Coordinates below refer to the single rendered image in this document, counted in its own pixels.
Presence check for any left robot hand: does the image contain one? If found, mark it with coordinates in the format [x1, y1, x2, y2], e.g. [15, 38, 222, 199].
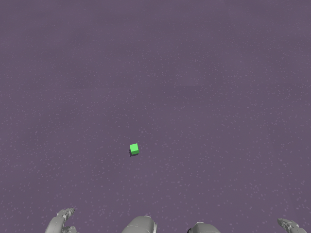
[45, 208, 79, 233]

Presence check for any cube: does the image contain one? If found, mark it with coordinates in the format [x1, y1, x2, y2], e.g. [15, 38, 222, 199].
[130, 143, 139, 155]

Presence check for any right robot hand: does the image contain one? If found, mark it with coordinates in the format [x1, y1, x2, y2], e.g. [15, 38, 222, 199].
[277, 218, 307, 233]

